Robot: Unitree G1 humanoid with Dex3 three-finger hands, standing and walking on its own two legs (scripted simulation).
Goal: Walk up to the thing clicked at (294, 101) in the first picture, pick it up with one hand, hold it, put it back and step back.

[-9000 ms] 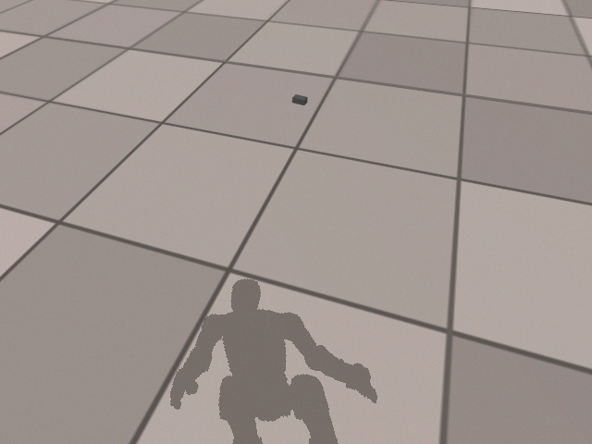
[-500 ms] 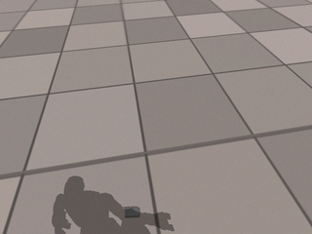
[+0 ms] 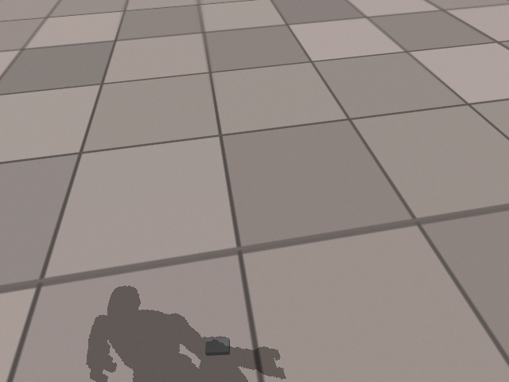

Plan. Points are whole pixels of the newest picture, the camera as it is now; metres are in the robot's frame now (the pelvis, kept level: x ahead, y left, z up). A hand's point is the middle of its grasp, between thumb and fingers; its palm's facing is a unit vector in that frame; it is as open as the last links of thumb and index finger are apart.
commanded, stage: stand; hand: left
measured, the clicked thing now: (217, 346) +0.43 +0.17 -0.77
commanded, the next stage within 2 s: none
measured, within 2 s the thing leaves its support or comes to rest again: neither
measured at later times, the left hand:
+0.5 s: hand out of the picture +0.08 +0.25 -0.16, palm faces -0.02 -0.94 -0.34, open 7.4 cm
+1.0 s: hand out of the picture +0.07 +0.25 -0.16, palm faces -0.02 -0.94 -0.34, open 7.4 cm
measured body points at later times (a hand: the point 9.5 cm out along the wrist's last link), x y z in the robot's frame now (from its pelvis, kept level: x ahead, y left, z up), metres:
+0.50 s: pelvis +0.00 +0.00 +0.00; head +0.01 +0.00 +0.45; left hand +0.08 +0.30 -0.13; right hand +0.08 -0.30 -0.13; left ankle -0.01 +0.11 -0.75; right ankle -0.01 -0.09 -0.75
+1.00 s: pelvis +0.00 +0.00 +0.00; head +0.01 +0.00 +0.45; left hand +0.08 +0.30 -0.13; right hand +0.08 -0.30 -0.14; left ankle -0.01 +0.11 -0.75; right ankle -0.01 -0.09 -0.75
